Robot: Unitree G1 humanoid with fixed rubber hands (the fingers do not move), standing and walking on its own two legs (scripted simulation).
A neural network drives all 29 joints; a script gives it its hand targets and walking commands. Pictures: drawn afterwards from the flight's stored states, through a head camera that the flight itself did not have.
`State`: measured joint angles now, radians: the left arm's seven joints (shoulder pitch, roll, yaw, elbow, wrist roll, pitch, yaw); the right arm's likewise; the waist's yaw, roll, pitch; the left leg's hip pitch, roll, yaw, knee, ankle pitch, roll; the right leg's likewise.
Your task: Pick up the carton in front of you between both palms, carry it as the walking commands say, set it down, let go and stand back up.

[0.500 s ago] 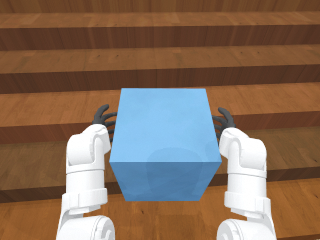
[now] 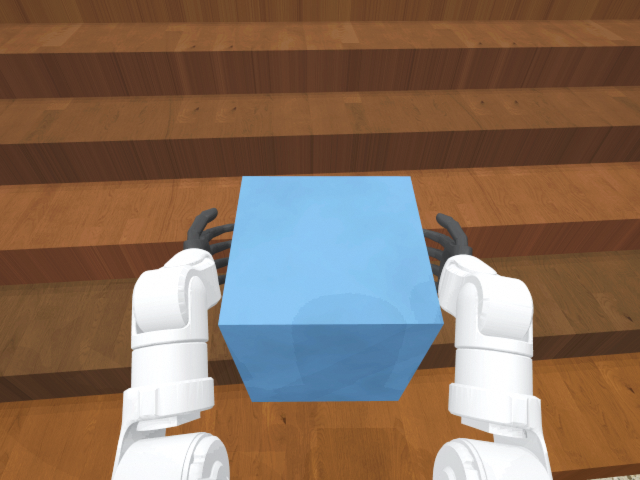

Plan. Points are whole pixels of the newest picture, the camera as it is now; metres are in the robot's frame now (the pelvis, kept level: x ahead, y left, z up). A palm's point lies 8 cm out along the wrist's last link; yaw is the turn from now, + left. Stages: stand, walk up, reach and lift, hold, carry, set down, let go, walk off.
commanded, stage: carry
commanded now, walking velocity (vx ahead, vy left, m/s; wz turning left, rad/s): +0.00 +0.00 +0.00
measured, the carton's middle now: (326, 296) +0.34 +0.00 +0.05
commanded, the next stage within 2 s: none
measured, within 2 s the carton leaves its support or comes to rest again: neither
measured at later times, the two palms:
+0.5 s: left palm (181, 208) +0.39 +0.18 +0.16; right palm (431, 210) +0.39 -0.13 +0.16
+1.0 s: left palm (242, 125) +0.60 +0.14 +0.15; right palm (422, 112) +0.64 -0.16 +0.16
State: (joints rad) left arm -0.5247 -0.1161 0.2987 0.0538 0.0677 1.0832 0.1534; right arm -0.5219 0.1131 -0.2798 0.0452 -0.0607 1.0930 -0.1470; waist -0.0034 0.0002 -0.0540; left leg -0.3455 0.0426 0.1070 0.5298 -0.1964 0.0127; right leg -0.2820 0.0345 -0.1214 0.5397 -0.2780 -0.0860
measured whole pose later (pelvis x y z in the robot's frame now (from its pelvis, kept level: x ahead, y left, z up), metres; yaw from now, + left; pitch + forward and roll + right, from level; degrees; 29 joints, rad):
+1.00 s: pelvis +0.26 -0.06 +0.04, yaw +0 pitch +2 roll -2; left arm -0.62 -0.12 0.26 -0.08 0.02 1.11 0.22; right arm -0.63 0.06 -0.34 -0.09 0.04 1.13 -0.17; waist 0.15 0.03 0.10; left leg -0.36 0.01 -0.15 1.37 -0.20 -0.01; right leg -0.87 0.03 -0.14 1.21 -0.48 -0.16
